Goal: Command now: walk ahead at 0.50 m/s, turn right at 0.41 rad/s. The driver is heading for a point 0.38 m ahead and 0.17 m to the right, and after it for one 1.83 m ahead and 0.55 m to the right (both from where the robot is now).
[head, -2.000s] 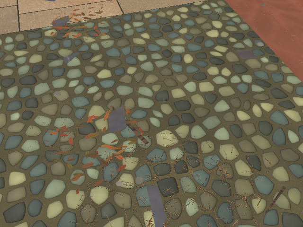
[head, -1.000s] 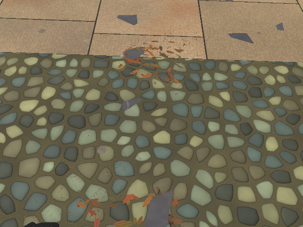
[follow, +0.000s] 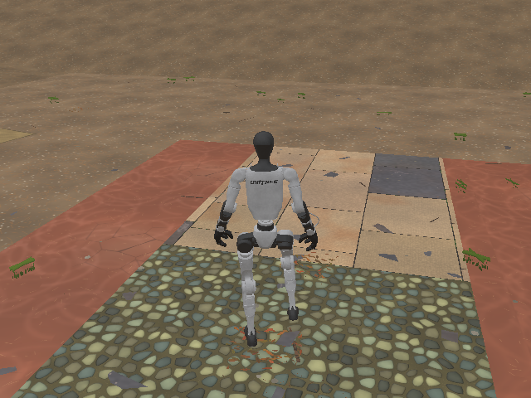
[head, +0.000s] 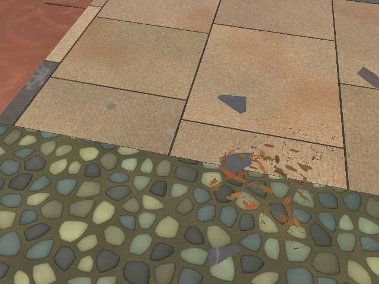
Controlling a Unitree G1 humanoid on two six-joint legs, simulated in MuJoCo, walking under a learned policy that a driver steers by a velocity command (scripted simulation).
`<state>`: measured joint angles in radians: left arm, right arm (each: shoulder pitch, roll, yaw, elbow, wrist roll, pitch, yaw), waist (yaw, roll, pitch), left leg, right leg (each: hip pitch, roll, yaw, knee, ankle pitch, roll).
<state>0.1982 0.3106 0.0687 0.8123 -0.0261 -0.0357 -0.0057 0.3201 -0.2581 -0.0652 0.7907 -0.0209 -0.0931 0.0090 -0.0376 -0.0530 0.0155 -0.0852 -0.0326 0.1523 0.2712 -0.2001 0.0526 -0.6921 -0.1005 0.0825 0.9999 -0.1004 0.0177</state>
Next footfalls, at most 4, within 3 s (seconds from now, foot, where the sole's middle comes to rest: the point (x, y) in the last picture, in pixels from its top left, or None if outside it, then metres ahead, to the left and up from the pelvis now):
0.26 right None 0.30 -0.15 -0.78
0.72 left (192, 251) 0.62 -0.03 -0.78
1.22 right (286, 229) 0.70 -0.39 -0.78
1.68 left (252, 168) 0.99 -0.30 -0.78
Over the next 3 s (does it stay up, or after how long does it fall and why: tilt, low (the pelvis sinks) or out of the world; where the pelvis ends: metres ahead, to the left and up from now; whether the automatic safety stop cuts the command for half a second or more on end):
stays up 0.95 -0.38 -0.01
